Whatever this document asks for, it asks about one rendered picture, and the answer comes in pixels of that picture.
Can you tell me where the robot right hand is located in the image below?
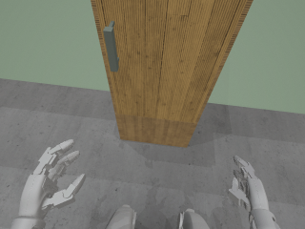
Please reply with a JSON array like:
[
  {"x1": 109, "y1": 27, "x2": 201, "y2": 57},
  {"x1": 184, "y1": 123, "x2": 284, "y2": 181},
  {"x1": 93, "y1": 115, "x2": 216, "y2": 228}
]
[{"x1": 229, "y1": 156, "x2": 270, "y2": 213}]

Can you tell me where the robot left forearm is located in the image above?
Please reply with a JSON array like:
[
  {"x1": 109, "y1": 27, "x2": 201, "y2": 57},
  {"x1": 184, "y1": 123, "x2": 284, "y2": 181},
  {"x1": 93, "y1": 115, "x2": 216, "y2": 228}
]
[{"x1": 10, "y1": 216, "x2": 46, "y2": 229}]

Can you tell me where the right robot thigh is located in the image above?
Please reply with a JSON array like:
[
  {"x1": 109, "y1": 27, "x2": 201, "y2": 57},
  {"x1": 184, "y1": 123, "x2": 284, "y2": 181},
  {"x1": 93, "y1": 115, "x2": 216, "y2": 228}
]
[{"x1": 176, "y1": 211, "x2": 210, "y2": 229}]

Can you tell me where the left robot thigh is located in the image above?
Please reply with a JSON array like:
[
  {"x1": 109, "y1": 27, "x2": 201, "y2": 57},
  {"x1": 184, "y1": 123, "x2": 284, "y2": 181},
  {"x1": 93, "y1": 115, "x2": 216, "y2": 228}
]
[{"x1": 105, "y1": 206, "x2": 136, "y2": 229}]

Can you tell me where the robot left hand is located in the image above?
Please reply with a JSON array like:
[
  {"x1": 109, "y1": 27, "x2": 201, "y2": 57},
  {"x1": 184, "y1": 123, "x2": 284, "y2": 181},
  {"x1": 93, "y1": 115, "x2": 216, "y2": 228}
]
[{"x1": 18, "y1": 139, "x2": 86, "y2": 219}]

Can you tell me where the robot thigh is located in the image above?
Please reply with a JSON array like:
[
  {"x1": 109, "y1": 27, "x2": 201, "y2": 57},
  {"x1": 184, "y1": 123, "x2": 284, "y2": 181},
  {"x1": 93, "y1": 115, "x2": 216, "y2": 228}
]
[
  {"x1": 105, "y1": 206, "x2": 136, "y2": 229},
  {"x1": 176, "y1": 211, "x2": 210, "y2": 229}
]

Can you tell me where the robot right forearm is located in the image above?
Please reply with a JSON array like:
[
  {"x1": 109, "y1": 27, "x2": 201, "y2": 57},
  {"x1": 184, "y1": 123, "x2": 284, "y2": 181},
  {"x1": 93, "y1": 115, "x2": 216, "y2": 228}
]
[{"x1": 249, "y1": 209, "x2": 280, "y2": 229}]

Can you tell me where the cupboard door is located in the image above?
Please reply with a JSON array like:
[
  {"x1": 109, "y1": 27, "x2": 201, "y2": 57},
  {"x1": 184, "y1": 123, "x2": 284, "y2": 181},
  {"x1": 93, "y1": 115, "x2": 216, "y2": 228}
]
[{"x1": 95, "y1": 0, "x2": 248, "y2": 123}]

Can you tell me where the handle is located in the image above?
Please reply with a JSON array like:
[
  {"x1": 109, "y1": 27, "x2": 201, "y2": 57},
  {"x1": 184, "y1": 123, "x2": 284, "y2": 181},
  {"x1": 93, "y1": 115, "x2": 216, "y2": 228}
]
[{"x1": 103, "y1": 21, "x2": 119, "y2": 73}]

